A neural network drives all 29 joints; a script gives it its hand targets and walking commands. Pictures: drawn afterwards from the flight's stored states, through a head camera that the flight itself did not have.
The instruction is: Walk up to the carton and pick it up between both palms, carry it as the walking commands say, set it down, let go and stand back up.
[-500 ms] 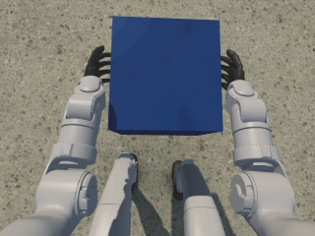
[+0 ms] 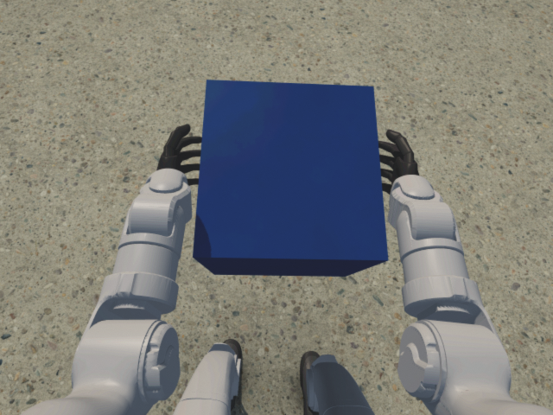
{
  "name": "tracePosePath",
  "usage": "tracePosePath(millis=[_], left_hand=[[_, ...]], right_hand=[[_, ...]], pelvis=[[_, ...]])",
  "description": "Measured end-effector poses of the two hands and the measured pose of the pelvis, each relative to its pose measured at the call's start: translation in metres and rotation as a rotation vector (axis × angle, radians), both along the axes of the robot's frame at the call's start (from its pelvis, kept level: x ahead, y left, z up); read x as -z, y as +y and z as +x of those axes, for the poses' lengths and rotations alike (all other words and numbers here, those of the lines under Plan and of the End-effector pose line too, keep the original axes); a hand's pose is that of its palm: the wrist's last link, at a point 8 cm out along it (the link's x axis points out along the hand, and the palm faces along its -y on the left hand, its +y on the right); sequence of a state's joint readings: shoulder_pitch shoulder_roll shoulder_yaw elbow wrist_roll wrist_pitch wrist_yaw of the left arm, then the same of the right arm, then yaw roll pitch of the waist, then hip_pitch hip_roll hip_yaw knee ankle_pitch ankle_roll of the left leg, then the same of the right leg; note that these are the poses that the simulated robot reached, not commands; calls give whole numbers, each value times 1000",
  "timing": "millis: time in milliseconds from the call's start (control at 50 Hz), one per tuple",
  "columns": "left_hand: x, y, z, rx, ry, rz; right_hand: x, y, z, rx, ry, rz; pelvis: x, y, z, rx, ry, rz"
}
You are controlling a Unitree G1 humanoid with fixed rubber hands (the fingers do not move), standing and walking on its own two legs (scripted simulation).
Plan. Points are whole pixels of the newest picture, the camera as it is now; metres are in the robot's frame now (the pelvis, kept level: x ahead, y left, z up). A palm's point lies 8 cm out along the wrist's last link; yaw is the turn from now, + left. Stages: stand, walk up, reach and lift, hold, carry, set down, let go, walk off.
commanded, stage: reach and lift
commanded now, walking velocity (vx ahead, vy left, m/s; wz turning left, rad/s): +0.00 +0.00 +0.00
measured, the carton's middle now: (285, 191) +0.46 +0.00 -0.05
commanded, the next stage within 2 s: hold in 1.40 s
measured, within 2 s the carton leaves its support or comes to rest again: neither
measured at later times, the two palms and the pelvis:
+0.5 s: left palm (158, 175) +0.40 +0.16 +0.07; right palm (423, 175) +0.42 -0.16 +0.08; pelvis +0.12 -0.01 +0.04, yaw +0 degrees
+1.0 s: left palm (163, 167) +0.40 +0.15 +0.09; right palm (431, 192) +0.39 -0.17 +0.08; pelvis +0.10 -0.01 +0.04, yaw +0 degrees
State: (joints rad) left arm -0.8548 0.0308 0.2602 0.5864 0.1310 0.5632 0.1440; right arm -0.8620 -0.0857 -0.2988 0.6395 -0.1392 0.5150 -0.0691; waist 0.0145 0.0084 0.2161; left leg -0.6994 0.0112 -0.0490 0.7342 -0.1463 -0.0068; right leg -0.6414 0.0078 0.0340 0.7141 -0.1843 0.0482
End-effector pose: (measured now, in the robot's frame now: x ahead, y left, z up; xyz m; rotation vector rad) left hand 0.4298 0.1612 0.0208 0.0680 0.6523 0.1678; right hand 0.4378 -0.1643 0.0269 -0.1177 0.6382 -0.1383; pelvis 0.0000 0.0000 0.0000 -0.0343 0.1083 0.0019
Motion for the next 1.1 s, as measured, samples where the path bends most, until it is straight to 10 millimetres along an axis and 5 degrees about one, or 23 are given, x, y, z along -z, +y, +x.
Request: tracePosePath(millis=[160, 380, 600, 760, 900, 1100], left_hand=[[-43, -4, -1, -7, 34, -8], [-44, 0, -16, -8, 76, -2], [-63, 1, -39, -40, 27, -31], [-57, 0, -53, -30, 69, -39], [-60, -7, -43, -20, 71, -25], [-66, -9, -18, -14, 42, -17]], right_hand=[[-42, -5, -1, 20, 34, 30], [-44, -1, -13, 53, 72, 96], [-65, 1, -31, 43, 20, 101], [-56, -1, -51, 47, 59, 79], [-47, -6, -56, 63, 69, 62], [-51, -8, -32, 67, 51, 59]], pelvis=[[-22, -6, 67, 3, 42, 8], [-40, -9, 121, 0, -46, 10], [-43, -6, 116, -2, -90, 6], [-42, -6, 98, -2, -118, 6], [-42, -8, 92, -2, -135, 10], [-42, -11, 107, -2, -118, 14]])
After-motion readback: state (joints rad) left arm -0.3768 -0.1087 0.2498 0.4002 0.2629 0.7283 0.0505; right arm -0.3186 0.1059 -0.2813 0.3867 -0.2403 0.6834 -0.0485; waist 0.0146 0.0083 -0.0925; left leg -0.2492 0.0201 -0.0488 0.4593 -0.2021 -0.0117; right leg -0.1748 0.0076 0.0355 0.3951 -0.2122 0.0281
